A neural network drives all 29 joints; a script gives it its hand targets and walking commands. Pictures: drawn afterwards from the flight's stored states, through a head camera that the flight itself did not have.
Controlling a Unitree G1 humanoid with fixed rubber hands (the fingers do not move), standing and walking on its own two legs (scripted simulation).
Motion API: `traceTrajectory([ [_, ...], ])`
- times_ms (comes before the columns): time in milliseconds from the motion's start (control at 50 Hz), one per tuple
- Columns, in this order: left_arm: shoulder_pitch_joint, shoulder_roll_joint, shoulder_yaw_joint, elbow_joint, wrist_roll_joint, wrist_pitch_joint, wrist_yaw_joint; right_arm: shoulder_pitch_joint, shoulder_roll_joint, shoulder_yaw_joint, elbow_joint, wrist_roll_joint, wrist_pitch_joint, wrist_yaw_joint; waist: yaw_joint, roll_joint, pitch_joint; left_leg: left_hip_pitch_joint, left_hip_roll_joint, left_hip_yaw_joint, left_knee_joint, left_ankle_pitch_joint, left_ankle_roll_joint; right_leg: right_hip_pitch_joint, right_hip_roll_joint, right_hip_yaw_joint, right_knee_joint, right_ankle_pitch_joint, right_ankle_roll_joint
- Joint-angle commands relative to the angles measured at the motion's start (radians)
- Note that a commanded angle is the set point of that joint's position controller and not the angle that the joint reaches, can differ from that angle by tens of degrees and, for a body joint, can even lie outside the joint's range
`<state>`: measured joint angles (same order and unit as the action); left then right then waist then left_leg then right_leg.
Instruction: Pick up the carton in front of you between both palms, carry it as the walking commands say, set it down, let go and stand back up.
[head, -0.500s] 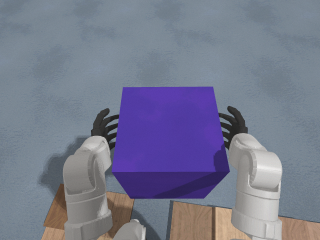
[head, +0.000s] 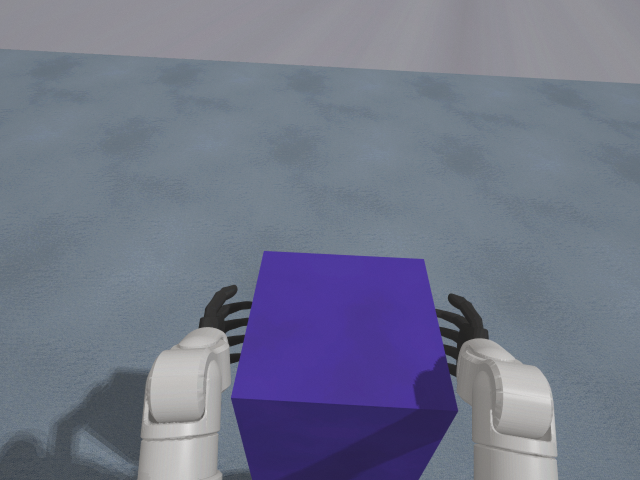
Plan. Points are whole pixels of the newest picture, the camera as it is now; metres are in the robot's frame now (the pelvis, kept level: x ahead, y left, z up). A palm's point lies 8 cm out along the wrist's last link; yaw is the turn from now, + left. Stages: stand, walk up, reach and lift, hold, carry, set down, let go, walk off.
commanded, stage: carry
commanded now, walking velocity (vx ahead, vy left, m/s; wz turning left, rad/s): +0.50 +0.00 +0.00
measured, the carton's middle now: (337, 374) +0.28 -0.01 -0.01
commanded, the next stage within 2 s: none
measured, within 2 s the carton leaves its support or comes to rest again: neither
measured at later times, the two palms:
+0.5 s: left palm (260, 152) +0.67 +0.13 +0.09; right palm (416, 149) +0.70 -0.17 +0.09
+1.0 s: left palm (278, 94) +0.97 +0.12 +0.07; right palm (399, 100) +0.96 -0.18 +0.08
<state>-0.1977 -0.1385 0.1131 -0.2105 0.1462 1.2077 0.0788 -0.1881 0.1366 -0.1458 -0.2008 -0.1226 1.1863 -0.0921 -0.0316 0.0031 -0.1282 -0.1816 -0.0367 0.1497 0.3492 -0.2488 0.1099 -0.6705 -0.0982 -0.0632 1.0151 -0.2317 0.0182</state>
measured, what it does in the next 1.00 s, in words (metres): walks ahead: right foot, then left foot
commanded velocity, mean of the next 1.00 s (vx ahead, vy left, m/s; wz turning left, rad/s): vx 0.50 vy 0.00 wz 0.00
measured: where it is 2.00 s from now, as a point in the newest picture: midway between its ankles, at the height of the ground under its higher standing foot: (327, 314)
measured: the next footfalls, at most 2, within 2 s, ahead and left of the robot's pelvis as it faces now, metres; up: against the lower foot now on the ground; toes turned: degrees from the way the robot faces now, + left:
right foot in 0.28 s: +0.37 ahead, -0.09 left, +0.00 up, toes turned -5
left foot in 0.78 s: +0.68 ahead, +0.06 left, +0.00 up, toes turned +8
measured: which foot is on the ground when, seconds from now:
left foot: down 0.00-0.30, up 0.32-0.76, down 0.78-1.00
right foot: up 0.00-0.26, down 0.28-0.78, up 0.80-1.00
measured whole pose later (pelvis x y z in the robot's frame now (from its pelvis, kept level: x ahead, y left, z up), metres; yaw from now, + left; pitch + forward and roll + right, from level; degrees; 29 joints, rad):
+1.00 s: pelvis +0.65 -0.02 +0.00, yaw -1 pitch +6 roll -1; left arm -0.40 -0.14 0.22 -0.19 0.11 1.19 0.10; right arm -0.40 0.14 -0.21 -0.18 -0.10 1.18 -0.12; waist -0.03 0.01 0.01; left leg -0.26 0.00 0.16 0.34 -0.19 0.07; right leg -0.55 -0.03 -0.05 0.96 -0.37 0.01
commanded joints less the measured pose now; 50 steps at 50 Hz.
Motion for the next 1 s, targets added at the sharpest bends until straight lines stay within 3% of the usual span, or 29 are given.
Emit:
traceTrajectory([
  [0, -0.541, -0.94, -0.734, -0.042, -0.409, -0.054, -0.214, -0.574, 0.899, 0.755, -0.063, 0.457, -0.024, 0.285, -0.01, 0.089, -0.178, 0.253, 0.251, -0.193, -0.101, 0.429, 0.026, -0.145, -0.006, -0.021, -0.062, 0.117, 0.013],
  [60, -0.629, -0.878, -0.739, -0.055, -0.426, -0.064, -0.203, -0.642, 0.846, 0.751, -0.056, 0.461, -0.044, 0.27, -0.019, 0.084, -0.133, 0.267, 0.223, -0.168, -0.086, 0.483, 0.04, -0.142, 0.023, -0.053, -0.202, 0.169, -0.001],
  [160, -0.838, -0.758, -0.683, -0.011, -0.453, -0.055, -0.169, -0.856, 0.746, 0.702, 0.011, 0.48, -0.045, 0.223, -0.018, 0.121, -0.105, 0.284, 0.229, -0.13, -0.022, 0.649, 0.051, -0.006, 0.078, -0.093, -0.39, 0.239, -0.096],
  [200, -0.899, -0.727, -0.635, 0.064, -0.454, -0.048, -0.157, -0.929, 0.729, 0.664, 0.082, 0.478, -0.039, 0.207, 0.015, 0.144, -0.156, 0.283, 0.218, -0.081, 0.1, 0.887, 0.02, 0.169, 0.136, -0.13, -0.438, 0.211, -0.132],
  [220, -0.914, -0.713, -0.607, 0.11, -0.453, -0.046, -0.152, -0.972, 0.726, 0.645, 0.113, 0.476, -0.035, 0.2, 0.058, 0.156, -0.224, 0.269, 0.203, -0.05, 0.243, 0.964, -0.005, 0.328, 0.177, -0.158, -0.459, 0.18, -0.134],
  [240, -0.95, -0.712, -0.581, 0.147, -0.452, -0.047, -0.152, -1.02, 0.728, 0.627, 0.147, 0.475, -0.033, 0.195, 0.115, 0.096, -0.306, 0.183, 0.17, 0.011, 0.479, 0.848, -0.036, 0.544, 0.169, -0.153, -0.535, 0.188, -0.126],
  [260, -0.985, -0.709, -0.552, 0.185, -0.45, -0.045, -0.153, -1.071, 0.736, 0.611, 0.178, 0.471, -0.031, 0.19, 0.134, -0.023, -0.405, -0.01, 0.131, -0.01, 0.698, 0.487, -0.053, 0.774, -0.011, 0.081, -0.488, 0.15, -0.132],
  [280, -1.026, -0.678, -0.532, 0.225, -0.454, -0.049, -0.154, -1.081, 0.775, 0.601, 0.219, 0.477, -0.023, 0.184, 0.111, -0.322, -0.521, -0.373, -0.083, -0.065, 1.052, -0.223, -0.092, 1.034, -0.289, 0.641, -0.587, 0.155, -0.341],
  [300, -1.048, -0.739, -0.531, 0.273, -0.483, -0.05, -0.159, -1.121, 0.759, 0.558, 0.243, 0.468, -0.023, 0.175, 0.107, -0.24, -0.515, -0.485, -0.05, -0.208, 1.188, -0.243, -0.052, 1.035, -0.268, 0.678, -0.627, 0.097, -0.361],
  [320, -1.106, -0.791, -0.53, 0.27, -0.508, -0.062, -0.167, -1.171, 0.803, 0.543, 0.254, 0.47, -0.022, 0.171, 0.108, -0.199, -0.457, -0.535, -0.008, -0.214, 1.198, -0.209, -0.031, 0.954, -0.22, 0.572, -0.615, 0.16, -0.34],
  [340, -1.193, -0.839, -0.534, 0.268, -0.533, -0.069, -0.175, -1.218, 0.837, 0.526, 0.267, 0.466, -0.025, 0.168, 0.094, -0.086, -0.406, -0.541, 0.025, -0.203, 1.151, -0.183, -0.025, 0.866, -0.204, 0.477, -0.601, 0.21, -0.301],
  [360, -1.267, -0.894, -0.535, 0.255, -0.559, -0.074, -0.182, -1.244, 0.864, 0.511, 0.276, 0.463, -0.028, 0.165, 0.081, -0.042, -0.381, -0.531, 0.051, -0.205, 1.078, -0.152, -0.024, 0.789, -0.181, 0.411, -0.609, 0.199, -0.273],
  [380, -1.321, -0.934, -0.539, 0.248, -0.584, -0.076, -0.187, -1.263, 0.885, 0.504, 0.283, 0.46, -0.031, 0.16, 0.07, -0.036, -0.376, -0.499, 0.063, -0.194, 1.023, -0.134, -0.028, 0.732, -0.169, 0.367, -0.627, 0.148, -0.252],
  [420, -1.374, -0.982, -0.524, 0.253, -0.6, -0.075, -0.189, -1.282, 0.915, 0.486, 0.299, 0.456, -0.034, 0.153, 0.062, -0.058, -0.372, -0.498, 0.072, -0.171, 0.941, -0.118, -0.04, 0.697, -0.159, 0.324, -0.648, 0.17, -0.249],
  [480, -1.353, -1.005, -0.494, 0.277, -0.583, -0.066, -0.189, -1.264, 0.948, 0.475, 0.325, 0.446, -0.032, 0.146, 0.073, -0.069, -0.375, -0.585, 0.094, -0.142, 0.82, -0.08, -0.069, 0.757, -0.158, 0.261, -0.638, 0.337, -0.26],
  [560, -1.3, -1.016, -0.479, 0.252, -0.555, -0.05, -0.193, -1.25, 0.993, 0.501, 0.29, 0.444, -0.026, 0.144, 0.083, -0.095, -0.344, -0.642, 0.099, -0.089, 0.628, 0.03, -0.097, 0.857, -0.121, 0.173, -0.646, 0.553, -0.221],
  [620, -1.252, -1.002, -0.49, 0.195, -0.532, -0.034, -0.192, -1.236, 1.011, 0.538, 0.225, 0.451, -0.018, 0.144, 0.085, -0.108, -0.309, -0.6, 0.071, -0.042, 0.442, 0.13, -0.101, 0.904, -0.08, 0.1, -0.646, 0.692, -0.187],
  [680, -1.169, -0.969, -0.51, 0.171, -0.499, -0.021, -0.193, -1.185, 1.003, 0.577, 0.191, 0.452, -0.008, 0.15, 0.097, -0.124, -0.29, -0.506, 0.008, 0.03, 0.222, 0.23, -0.089, 0.961, -0.045, 0.026, -0.603, 0.852, -0.16],
  [720, -1.097, -0.953, -0.523, 0.168, -0.479, -0.017, -0.195, -1.139, 0.993, 0.595, 0.178, 0.452, -0.001, 0.161, 0.072, -0.165, -0.316, -0.324, -0.05, 0.083, 0.093, 0.277, -0.07, 0.947, -0.034, -0.027, -0.506, 1.034, -0.129],
  [740, -1.073, -0.95, -0.531, 0.163, -0.474, -0.017, -0.197, -1.113, 0.99, 0.602, 0.174, 0.449, 0.001, 0.169, 0.03, -0.182, -0.358, -0.155, -0.051, 0.089, 0.027, 0.326, -0.057, 0.895, -0.039, -0.065, -0.397, 1.043, -0.1],
  [760, -1.058, -0.95, -0.542, 0.156, -0.469, -0.015, -0.202, -1.086, 0.991, 0.607, 0.17, 0.446, 0.001, 0.177, -0.008, -0.14, -0.399, 0.063, -0.005, 0.065, -0.022, 0.399, -0.048, 0.773, -0.031, -0.1, -0.254, 0.902, -0.069],
  [780, -1.046, -0.945, -0.554, 0.146, -0.463, -0.012, -0.209, -1.046, 0.987, 0.603, 0.166, 0.444, 0.002, 0.187, -0.031, -0.054, -0.452, 0.315, 0.164, -0.147, 0.077, 0.542, -0.02, 0.538, -0.011, -0.07, -0.09, 0.556, -0.053],
  [800, -1.032, -0.99, -0.567, 0.152, -0.47, -0.002, -0.215, -1.036, 0.951, 0.599, 0.17, 0.424, 0.0, 0.191, -0.009, 0.203, -0.559, 0.683, 0.43, -0.548, 0.158, 0.782, 0.175, 0.136, 0.108, 0.003, 0.165, -0.126, -0.005],
  [820, -0.985, -0.975, -0.573, 0.152, -0.463, 0.001, -0.217, -0.963, 0.981, 0.607, 0.192, 0.433, 0.002, 0.198, -0.029, 0.248, -0.569, 0.726, 0.457, -0.663, 0.084, 0.64, 0.254, -0.034, 0.158, 0.06, 0.363, -0.319, -0.005],
  [840, -0.978, -0.992, -0.585, 0.12, -0.465, -0.004, -0.217, -0.951, 1.006, 0.617, 0.143, 0.439, -0.001, 0.208, -0.029, 0.19, -0.512, 0.698, 0.417, -0.573, 0.075, 0.575, 0.219, -0.121, 0.105, 0.095, 0.371, -0.283, -0.026],
  [860, -0.975, -1.006, -0.592, 0.074, -0.463, -0.012, -0.216, -0.959, 1.035, 0.637, 0.091, 0.449, -0.004, 0.215, -0.023, 0.078, -0.463, 0.625, 0.39, -0.501, 0.047, 0.543, 0.159, -0.125, 0.068, 0.106, 0.27, -0.209, -0.037],
  [880, -0.964, -1.019, -0.601, 0.03, -0.459, -0.019, -0.213, -0.969, 1.058, 0.657, 0.033, 0.46, -0.007, 0.22, -0.009, 0.034, -0.404, 0.533, 0.375, -0.441, 0.011, 0.54, 0.113, -0.097, 0.042, 0.09, 0.17, -0.167, -0.036],
  [920, -0.893, -1.024, -0.629, -0.038, -0.446, -0.028, -0.205, -0.945, 1.067, 0.695, -0.063, 0.474, -0.012, 0.225, 0.005, 0.05, -0.383, 0.427, 0.346, -0.356, -0.054, 0.467, 0.073, 0.006, 0.03, 0.069, 0.004, -0.131, -0.02],
  [980, -0.742, -1.0, -0.679, -0.104, -0.416, -0.042, -0.192, -0.81, 1.016, 0.733, -0.148, 0.469, -0.011, 0.234, 0.008, 0.108, -0.356, 0.406, 0.308, -0.24, -0.065, 0.542, 0.067, 0.034, 0.054, -0.004, -0.185, -0.117, 0.005],
])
